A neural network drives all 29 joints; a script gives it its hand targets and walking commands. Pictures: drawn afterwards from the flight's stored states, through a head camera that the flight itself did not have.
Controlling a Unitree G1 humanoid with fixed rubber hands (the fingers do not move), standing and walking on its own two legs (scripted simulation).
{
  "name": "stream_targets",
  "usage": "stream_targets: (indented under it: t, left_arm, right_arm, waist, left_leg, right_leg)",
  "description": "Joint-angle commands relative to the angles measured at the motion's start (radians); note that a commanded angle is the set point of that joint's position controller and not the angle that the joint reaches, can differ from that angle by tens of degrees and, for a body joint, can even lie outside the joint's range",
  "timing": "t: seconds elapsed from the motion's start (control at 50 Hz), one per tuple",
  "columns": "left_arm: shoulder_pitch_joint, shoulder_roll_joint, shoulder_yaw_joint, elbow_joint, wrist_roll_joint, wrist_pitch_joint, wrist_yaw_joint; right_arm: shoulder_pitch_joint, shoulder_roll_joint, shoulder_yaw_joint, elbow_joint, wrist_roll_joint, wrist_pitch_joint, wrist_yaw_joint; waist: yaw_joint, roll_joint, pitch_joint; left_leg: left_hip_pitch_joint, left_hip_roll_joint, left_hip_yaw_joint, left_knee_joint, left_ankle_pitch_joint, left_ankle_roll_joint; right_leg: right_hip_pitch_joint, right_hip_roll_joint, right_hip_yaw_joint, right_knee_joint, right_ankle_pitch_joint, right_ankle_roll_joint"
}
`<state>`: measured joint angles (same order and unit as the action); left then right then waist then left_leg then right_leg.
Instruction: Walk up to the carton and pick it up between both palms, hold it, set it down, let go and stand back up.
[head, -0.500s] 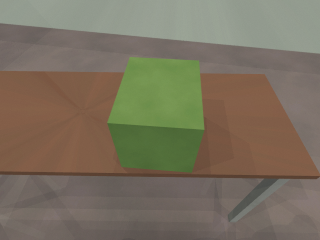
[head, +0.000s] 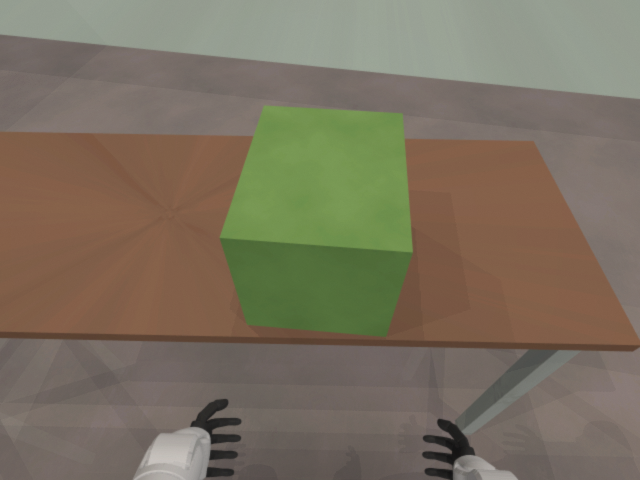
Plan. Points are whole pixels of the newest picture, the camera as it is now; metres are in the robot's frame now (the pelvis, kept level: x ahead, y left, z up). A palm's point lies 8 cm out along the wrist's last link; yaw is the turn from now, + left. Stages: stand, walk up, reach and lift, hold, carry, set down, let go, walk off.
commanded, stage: reach and lift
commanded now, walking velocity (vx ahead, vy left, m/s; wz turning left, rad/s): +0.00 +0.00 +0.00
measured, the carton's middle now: (324, 219) +0.47 +0.01 +0.04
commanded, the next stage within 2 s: none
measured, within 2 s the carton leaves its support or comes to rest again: neither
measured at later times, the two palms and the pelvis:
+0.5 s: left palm (171, 462) +0.16 +0.20 -0.07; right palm out of the picture +0.13 -0.19 -0.08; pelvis +0.00 +0.01 +0.00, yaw -2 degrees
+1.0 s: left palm (163, 446) +0.17 +0.20 -0.03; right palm out of the picture +0.14 -0.19 -0.04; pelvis +0.01 +0.01 +0.00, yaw -3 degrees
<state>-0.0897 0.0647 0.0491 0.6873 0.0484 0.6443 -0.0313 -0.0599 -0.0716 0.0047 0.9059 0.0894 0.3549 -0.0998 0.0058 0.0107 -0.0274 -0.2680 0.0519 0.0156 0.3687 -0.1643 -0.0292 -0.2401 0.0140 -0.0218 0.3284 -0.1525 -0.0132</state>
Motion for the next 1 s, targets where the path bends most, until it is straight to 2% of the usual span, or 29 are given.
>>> stream_targets:
  t: [0.0, 0.08, 0.12, 0.16, 0.22, 0.32, 0.36, 0.48, 0.64, 0.82, 0.98]
  left_arm:
    - [-0.042, 0.15, 0.028, -0.206, 0.009, -0.062, 0.035]
    - [-0.087, 0.163, -0.014, -0.318, -0.046, -0.13, 0.059]
    - [-0.099, 0.165, -0.041, -0.369, -0.085, -0.122, 0.072]
    - [-0.06, 0.175, -0.062, -0.408, -0.118, -0.104, 0.077]
    - [0.052, 0.185, -0.076, -0.426, -0.134, -0.087, 0.064]
    - [0.242, 0.156, -0.065, -0.462, -0.099, -0.074, 0.026]
    - [0.272, 0.147, -0.058, -0.5, -0.088, -0.08, 0.022]
    - [0.226, 0.141, -0.065, -0.634, -0.107, -0.125, 0.07]
    - [0.327, 0.134, -0.082, -0.732, -0.12, -0.193, 0.111]
    - [0.398, 0.132, -0.079, -0.793, -0.121, -0.247, 0.118]
    - [0.443, 0.135, -0.079, -0.842, -0.13, -0.32, 0.114]
  right_arm:
    - [-0.007, -0.144, -0.051, -0.233, -0.044, -0.07, 0.01]
    - [0.016, -0.09, -0.04, -0.399, -0.03, -0.099, 0.033]
    - [0.026, -0.071, -0.033, -0.472, -0.013, -0.063, 0.039]
    - [0.074, -0.07, -0.018, -0.525, 0.011, -0.027, 0.039]
    - [0.181, -0.09, 0.007, -0.564, 0.039, 0.007, 0.027]
    - [0.34, -0.139, 0.033, -0.591, 0.05, 0.014, -0.012]
    - [0.356, -0.152, 0.029, -0.635, 0.043, -0.001, -0.02]
    - [0.335, -0.154, -0.025, -0.812, 0.006, -0.038, 0.013]
    - [0.455, -0.142, -0.008, -0.876, 0.034, -0.093, 0.042]
    - [0.512, -0.158, -0.006, -0.956, 0.04, -0.146, 0.033]
    - [0.556, -0.172, 0.001, -1.021, 0.048, -0.201, 0.025]
  waist:
    - [0.005, -0.056, -0.118]
    - [0.006, -0.034, -0.187]
    - [0.01, -0.029, -0.216]
    - [0.011, -0.022, -0.243]
    - [0.011, -0.003, -0.233]
    - [0.018, 0.009, -0.143]
    - [0.024, 0.0, -0.108]
    - [0.03, -0.035, -0.059]
    - [0.028, -0.021, -0.08]
    - [0.031, -0.022, -0.054]
    - [0.031, -0.029, -0.057]
  left_leg:
    - [0.107, -0.059, -0.013, -0.06, 0.172, 0.018]
    - [0.09, -0.061, 0.02, -0.047, 0.163, 0.026]
    - [0.047, -0.056, 0.029, -0.044, 0.131, 0.033]
    - [0.033, -0.055, 0.03, -0.043, 0.152, 0.031]
    - [0.068, -0.059, 0.024, -0.054, 0.239, 0.011]
    - [0.147, -0.062, 0.023, -0.103, 0.351, -0.023]
    - [0.141, -0.059, 0.025, -0.123, 0.32, -0.024]
    - [0.05, -0.044, 0.039, -0.156, 0.027, -0.001]
    - [0.092, -0.056, 0.045, -0.145, 0.089, 0.0]
    - [0.101, -0.06, 0.047, -0.16, 0.099, 0.004]
    - [0.121, -0.058, 0.045, -0.155, 0.163, 0.005]
  right_leg:
    - [0.064, 0.022, 0.035, -0.056, 0.119, -0.022]
    - [0.073, -0.021, 0.054, -0.026, 0.144, -0.009]
    - [0.089, -0.039, 0.062, -0.006, 0.147, -0.005]
    - [0.121, -0.045, 0.069, 0.004, 0.189, -0.005]
    - [0.151, -0.033, 0.073, -0.018, 0.239, -0.009]
    - [0.149, 0.015, 0.063, -0.103, 0.208, -0.02]
    - [0.133, 0.024, 0.061, -0.119, 0.168, -0.021]
    - [0.076, 0.004, 0.056, -0.081, 0.014, -0.018]
    - [0.095, -0.007, 0.077, -0.072, 0.048, -0.012]
    - [0.092, -0.001, 0.082, -0.081, 0.054, -0.005]
    - [0.096, 0.008, 0.083, -0.077, 0.088, -0.003]
